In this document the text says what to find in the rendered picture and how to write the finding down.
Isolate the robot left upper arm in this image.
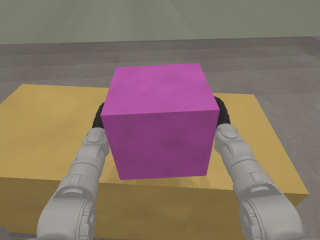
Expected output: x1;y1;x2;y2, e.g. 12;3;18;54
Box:
26;197;96;240

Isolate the robot right upper arm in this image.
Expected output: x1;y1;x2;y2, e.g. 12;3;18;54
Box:
239;194;320;240

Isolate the right robot forearm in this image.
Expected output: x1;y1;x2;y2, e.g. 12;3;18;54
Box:
214;123;304;233

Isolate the pedestal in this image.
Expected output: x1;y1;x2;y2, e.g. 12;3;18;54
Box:
0;84;309;240

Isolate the carton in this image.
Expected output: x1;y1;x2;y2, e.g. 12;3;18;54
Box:
100;63;220;180

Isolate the robot right hand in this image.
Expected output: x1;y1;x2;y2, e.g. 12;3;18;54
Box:
214;96;231;131

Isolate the robot left hand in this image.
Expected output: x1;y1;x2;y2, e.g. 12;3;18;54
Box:
92;102;104;129

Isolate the left robot forearm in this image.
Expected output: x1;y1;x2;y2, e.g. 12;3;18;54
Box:
36;127;110;237

